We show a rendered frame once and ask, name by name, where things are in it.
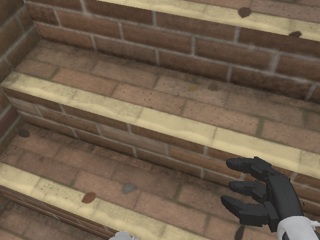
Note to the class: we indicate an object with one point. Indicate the left robot shin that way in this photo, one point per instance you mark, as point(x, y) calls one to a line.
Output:
point(122, 233)

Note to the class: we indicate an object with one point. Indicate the right robot hand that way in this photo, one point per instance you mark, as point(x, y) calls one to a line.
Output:
point(278, 197)

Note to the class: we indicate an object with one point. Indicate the robot right forearm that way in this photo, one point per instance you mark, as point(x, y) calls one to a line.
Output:
point(296, 228)

